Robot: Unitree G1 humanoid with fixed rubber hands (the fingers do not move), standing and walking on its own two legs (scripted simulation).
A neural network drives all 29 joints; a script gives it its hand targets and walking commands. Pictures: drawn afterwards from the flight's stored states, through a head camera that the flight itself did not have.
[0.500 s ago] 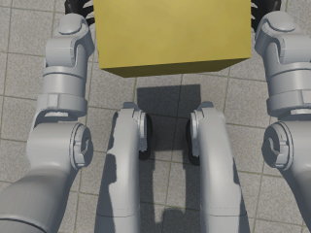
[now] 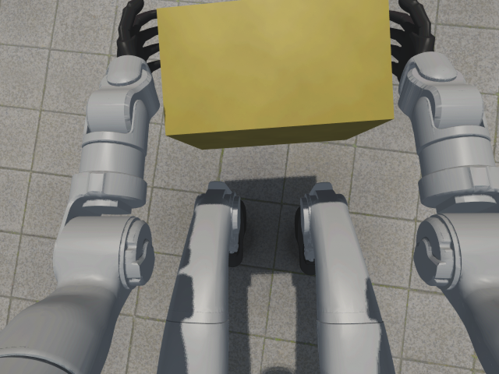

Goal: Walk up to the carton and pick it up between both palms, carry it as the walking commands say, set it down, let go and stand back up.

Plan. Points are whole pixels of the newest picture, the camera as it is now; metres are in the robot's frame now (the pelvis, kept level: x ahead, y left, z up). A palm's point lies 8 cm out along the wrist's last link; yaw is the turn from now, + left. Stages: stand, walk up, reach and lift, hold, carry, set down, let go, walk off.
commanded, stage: reach and lift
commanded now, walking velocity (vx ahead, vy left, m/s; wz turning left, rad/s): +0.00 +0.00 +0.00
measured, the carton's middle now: (271, 88) +0.49 +0.00 -0.12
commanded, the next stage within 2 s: none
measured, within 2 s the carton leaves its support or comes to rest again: neither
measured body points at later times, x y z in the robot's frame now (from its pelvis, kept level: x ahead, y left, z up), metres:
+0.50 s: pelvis +0.01 +0.00 +0.06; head +0.23 -0.01 +0.44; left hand +0.49 +0.18 +0.03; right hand +0.49 -0.19 +0.02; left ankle +0.18 +0.11 -0.54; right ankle +0.16 -0.12 -0.54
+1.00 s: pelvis +0.08 +0.00 +0.13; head +0.13 +0.00 +0.58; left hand +0.48 +0.18 +0.15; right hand +0.47 -0.19 +0.15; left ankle +0.18 +0.11 -0.54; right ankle +0.16 -0.12 -0.54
